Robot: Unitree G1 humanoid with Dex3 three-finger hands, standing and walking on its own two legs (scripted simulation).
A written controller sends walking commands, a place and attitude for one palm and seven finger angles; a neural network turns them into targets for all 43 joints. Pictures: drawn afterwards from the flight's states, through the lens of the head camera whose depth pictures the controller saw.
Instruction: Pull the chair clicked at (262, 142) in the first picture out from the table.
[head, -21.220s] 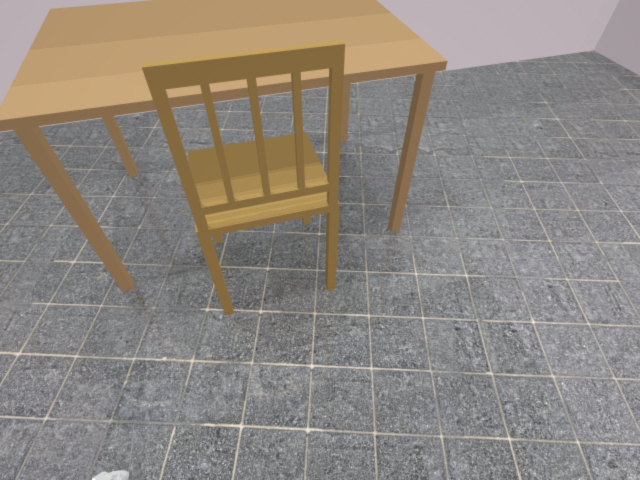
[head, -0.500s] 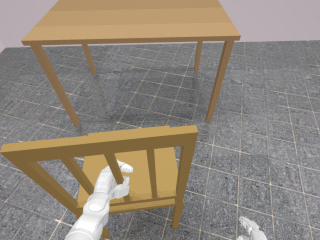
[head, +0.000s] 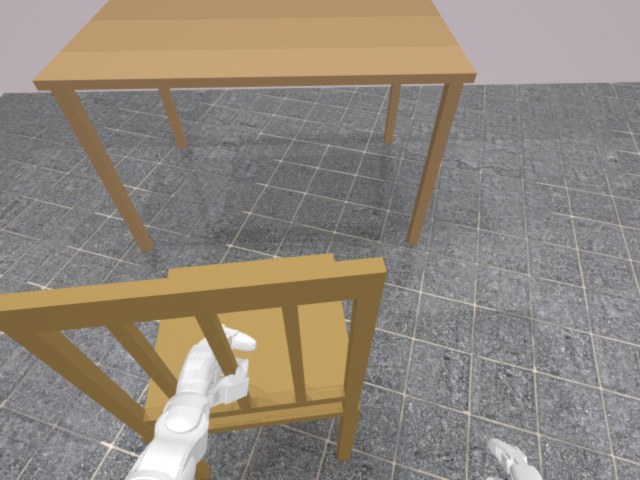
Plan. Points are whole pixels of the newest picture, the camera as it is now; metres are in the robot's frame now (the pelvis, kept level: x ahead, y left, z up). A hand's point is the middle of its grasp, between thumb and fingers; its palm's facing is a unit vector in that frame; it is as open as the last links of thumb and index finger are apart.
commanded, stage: open the thumb and straighten the fingers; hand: left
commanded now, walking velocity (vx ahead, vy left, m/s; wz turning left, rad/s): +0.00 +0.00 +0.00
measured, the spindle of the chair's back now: (229, 366) +0.29 +0.15 -0.07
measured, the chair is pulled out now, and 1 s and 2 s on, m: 0.60 0.60 0.60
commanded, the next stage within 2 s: draw the fingers out of the gap in 0.72 s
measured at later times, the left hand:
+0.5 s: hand (233, 375) +0.27 +0.14 -0.07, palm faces -0.01 -0.99 -0.16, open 14.6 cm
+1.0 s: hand (220, 405) +0.23 +0.15 -0.07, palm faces +0.00 -0.99 -0.16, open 17.5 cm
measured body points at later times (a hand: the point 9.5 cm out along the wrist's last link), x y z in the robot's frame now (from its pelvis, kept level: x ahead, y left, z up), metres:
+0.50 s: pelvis +0.01 +0.01 -0.03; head +0.05 -0.01 +0.42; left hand +0.27 +0.19 -0.05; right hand +0.16 -0.24 -0.13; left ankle +0.00 +0.15 -0.74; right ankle +0.02 -0.13 -0.74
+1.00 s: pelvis +0.02 +0.01 -0.05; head +0.06 +0.01 +0.40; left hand +0.23 +0.20 -0.06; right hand +0.19 -0.23 -0.12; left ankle +0.00 +0.15 -0.74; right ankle +0.02 -0.13 -0.74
